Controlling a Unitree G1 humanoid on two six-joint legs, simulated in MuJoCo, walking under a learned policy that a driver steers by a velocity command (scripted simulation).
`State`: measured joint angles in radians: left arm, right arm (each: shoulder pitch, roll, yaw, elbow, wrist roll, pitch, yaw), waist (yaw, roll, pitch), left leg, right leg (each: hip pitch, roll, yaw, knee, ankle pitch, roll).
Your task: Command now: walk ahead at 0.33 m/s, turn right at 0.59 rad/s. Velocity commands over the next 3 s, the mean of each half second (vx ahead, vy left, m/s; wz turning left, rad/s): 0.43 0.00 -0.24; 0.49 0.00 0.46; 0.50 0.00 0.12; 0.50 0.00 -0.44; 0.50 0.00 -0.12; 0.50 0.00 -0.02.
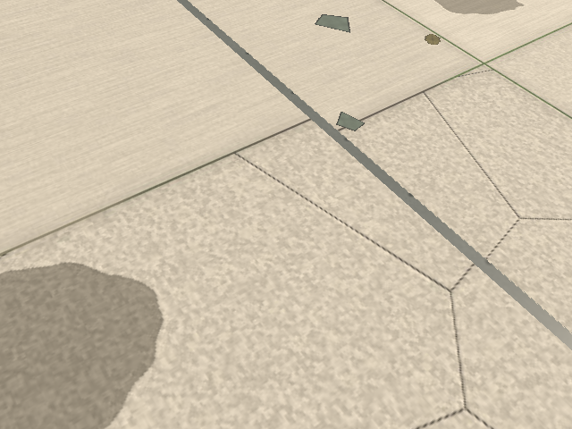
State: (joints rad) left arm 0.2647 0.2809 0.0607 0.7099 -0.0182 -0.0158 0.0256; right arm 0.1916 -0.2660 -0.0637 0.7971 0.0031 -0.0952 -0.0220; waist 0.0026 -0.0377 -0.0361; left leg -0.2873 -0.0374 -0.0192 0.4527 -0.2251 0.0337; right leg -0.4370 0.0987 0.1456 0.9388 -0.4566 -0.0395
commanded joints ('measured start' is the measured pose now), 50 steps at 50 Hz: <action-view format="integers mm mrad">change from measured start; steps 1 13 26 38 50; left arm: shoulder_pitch -33 -247 5 56 -47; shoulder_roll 109 -2 53 126 135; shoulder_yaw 32 -14 17 53 21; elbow -83 -190 -79 45 -66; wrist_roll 6 1 21 19 -37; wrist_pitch -27 -53 -90 -100 -140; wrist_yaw -17 -62 -53 -13 -32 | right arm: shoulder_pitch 27 174 145 -126 193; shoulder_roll -115 -164 -112 -24 -196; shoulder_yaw -27 -24 -10 11 -61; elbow -59 17 -24 -137 -166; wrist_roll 4 19 28 16 7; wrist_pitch -12 -7 15 43 33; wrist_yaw -6 23 25 70 60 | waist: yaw -28 -96 11 50 -120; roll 142 124 -98 10 139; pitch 52 118 -21 150 -215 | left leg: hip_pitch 277 217 -383 -448 590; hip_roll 317 268 181 146 342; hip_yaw -351 2 -92 -9 -667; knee -273 -301 776 314 -167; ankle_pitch -175 197 -39 299 -73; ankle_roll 130 145 -9 0 356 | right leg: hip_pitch -392 -262 360 393 -388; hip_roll -139 -173 -375 -374 -124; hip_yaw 10 -151 57 -296 -30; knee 178 -207 -723 -809 506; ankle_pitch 127 418 329 549 -16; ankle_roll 33 36 -154 -123 26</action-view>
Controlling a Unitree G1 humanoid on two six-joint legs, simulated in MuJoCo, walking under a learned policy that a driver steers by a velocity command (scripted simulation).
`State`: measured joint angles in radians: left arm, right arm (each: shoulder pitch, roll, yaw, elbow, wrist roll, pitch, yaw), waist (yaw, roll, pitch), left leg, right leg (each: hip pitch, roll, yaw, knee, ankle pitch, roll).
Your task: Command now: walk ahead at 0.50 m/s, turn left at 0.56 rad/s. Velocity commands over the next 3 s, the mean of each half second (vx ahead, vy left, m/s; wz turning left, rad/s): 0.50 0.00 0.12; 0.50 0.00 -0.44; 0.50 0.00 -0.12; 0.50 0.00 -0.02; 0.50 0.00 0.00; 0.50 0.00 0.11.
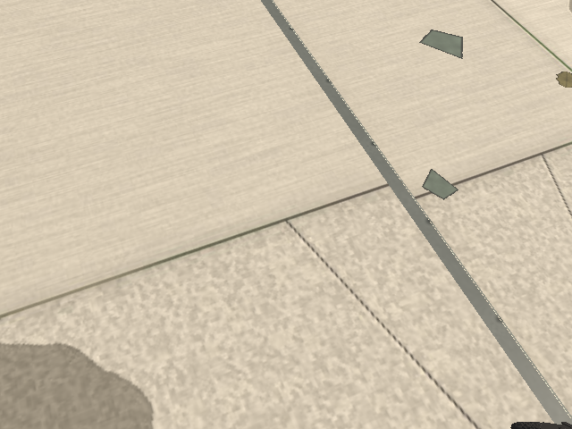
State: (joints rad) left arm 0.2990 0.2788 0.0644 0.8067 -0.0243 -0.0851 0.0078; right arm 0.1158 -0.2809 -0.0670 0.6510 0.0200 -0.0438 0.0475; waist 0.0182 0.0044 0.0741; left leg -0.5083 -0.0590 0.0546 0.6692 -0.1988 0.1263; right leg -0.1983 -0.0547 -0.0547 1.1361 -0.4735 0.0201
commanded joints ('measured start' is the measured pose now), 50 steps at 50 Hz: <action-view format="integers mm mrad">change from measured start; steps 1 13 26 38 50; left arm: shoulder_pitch -92 -269 169 11 217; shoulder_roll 119 48 210 162 26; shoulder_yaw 11 -16 53 33 -25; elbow -163 -166 -121 -143 -56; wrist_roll -14 18 -3 1 112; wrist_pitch -73 -21 -15 16 -57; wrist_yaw -6 -21 -54 -5 -125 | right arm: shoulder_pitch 202 208 280 -30 425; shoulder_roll -151 -136 -89 -55 -152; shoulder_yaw -47 -23 17 20 14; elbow -25 29 27 -66 45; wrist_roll -3 -10 -31 -39 -96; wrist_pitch -26 -41 -60 -60 -46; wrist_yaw -7 -45 -47 -59 -18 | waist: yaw -76 -98 81 22 -156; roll -13 73 -229 -71 290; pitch -213 -71 -469 -91 -419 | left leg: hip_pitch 637 328 -212 -63 1043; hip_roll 315 177 -18 97 410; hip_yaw -607 -205 -173 -105 -815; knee -379 -455 688 53 -313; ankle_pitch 25 245 -326 200 -53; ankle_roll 222 95 -118 -198 302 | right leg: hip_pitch -591 -386 617 -69 -638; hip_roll -18 -31 -272 -15 261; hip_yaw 163 64 870 307 254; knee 201 -485 -799 -884 104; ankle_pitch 76 636 204 574 -133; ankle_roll -40 12 -415 -255 -25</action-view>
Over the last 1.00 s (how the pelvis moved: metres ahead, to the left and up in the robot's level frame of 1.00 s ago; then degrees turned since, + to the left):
0.48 -0.05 -0.03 12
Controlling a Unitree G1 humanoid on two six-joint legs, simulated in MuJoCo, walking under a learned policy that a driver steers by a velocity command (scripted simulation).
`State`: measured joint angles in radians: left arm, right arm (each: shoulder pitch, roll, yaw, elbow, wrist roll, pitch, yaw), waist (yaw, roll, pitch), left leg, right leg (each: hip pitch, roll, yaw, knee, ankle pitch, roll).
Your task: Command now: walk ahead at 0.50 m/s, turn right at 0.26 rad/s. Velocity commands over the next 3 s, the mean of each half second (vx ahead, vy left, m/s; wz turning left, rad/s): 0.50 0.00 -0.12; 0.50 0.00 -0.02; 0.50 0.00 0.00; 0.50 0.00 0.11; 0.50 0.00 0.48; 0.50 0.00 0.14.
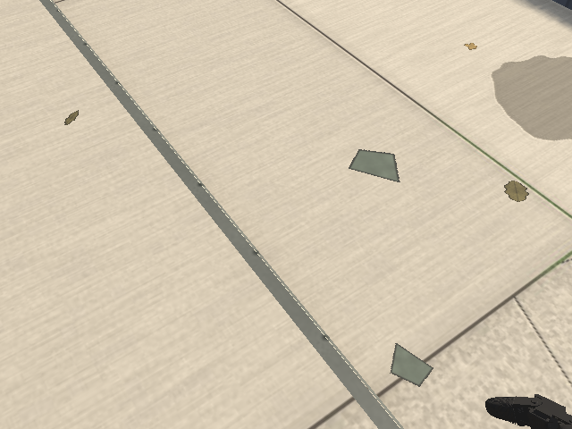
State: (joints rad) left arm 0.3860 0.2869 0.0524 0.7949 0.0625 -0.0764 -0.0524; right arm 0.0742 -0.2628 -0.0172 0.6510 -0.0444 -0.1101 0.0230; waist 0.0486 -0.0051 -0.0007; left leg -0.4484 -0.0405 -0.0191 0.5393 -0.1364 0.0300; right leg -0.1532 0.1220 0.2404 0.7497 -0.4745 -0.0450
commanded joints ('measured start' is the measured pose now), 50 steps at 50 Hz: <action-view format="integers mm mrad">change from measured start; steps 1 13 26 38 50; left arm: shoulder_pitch -44 -281 116 -32 101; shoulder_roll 82 -18 170 96 -2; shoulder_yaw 9 -52 40 23 -6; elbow -61 -94 -30 26 24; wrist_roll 8 16 -58 -55 -48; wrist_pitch -70 9 15 -11 16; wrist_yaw -57 -13 35 31 39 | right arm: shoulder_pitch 406 333 425 92 426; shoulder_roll -135 -82 -135 -40 -286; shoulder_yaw -35 -22 -48 -24 -103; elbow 54 134 196 98 177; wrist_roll -17 -19 45 15 2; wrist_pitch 10 -27 43 91 54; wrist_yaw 4 36 -43 6 -33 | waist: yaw -194 -107 86 -46 -151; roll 104 54 -139 -66 356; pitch -58 37 -324 55 -218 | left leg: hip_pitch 770 246 -227 -118 724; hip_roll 387 232 19 155 432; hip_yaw -681 -114 -33 25 -525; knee -252 -409 779 243 -264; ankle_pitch -392 131 -386 76 -280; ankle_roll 288 253 12 -26 221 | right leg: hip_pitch -854 -461 509 -51 -413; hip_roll -14 -196 -504 -322 -37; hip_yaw -55 -233 333 -118 -325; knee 583 -54 -327 -652 285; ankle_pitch -32 513 568 432 -39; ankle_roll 16 30 -249 -186 -25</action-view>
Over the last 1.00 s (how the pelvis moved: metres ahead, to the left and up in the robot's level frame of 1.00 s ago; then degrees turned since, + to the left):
0.59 -0.03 0.01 -13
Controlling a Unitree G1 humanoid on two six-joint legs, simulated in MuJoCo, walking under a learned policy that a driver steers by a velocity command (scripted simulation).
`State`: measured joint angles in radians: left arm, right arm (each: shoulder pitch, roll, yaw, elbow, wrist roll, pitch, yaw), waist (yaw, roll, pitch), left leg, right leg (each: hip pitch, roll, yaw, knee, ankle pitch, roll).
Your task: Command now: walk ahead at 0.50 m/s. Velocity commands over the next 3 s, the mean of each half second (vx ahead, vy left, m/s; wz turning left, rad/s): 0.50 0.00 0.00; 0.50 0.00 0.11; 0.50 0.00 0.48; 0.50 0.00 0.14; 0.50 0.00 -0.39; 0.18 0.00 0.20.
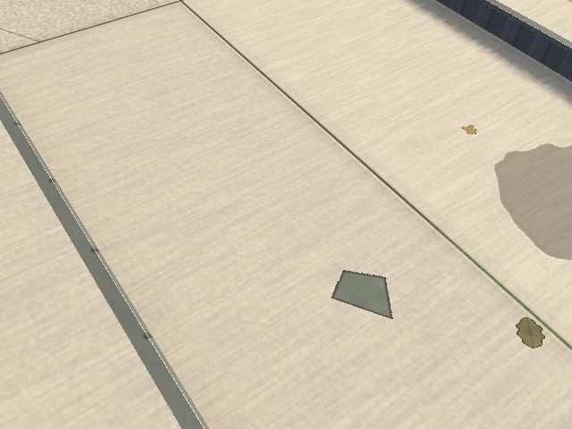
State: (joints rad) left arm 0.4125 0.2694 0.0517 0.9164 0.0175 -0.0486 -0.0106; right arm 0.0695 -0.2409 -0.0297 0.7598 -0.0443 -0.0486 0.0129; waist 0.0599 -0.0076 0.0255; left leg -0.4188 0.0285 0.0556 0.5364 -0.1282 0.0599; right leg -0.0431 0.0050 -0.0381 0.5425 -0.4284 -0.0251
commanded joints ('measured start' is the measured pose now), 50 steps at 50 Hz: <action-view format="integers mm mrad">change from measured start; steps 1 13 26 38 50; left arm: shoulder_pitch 19 -228 -530 34 -155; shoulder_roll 102 75 46 141 139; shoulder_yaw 14 24 6 44 38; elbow -85 -136 -227 16 30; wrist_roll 19 16 7 -41 -35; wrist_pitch -2 48 6 -14 -66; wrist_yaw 4 -20 -50 -21 32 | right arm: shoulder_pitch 388 332 507 229 38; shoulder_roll -247 -125 -97 -111 -21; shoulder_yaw -77 -53 -43 -26 -23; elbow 64 178 226 73 -6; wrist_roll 34 47 -17 126 70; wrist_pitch -2 -67 -38 -88 -22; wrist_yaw -16 -15 -71 -43 7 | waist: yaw -157 -45 -195 81 -52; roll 185 71 17 -5 -27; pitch -164 43 139 -253 19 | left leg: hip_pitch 628 361 416 -578 -168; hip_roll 333 174 172 16 84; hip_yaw -628 -159 -227 -82 -95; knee -301 -384 -62 1235 133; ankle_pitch -319 160 -67 -449 213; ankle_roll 180 135 162 -66 -13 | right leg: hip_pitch -623 -595 -724 400 -107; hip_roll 42 -61 -119 -370 -259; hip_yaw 92 131 96 567 5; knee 569 256 -29 -217 -432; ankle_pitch -94 471 684 358 545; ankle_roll -57 4 -5 -292 -156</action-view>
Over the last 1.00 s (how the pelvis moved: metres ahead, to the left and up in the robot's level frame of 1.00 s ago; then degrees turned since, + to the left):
0.52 0.00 0.00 -2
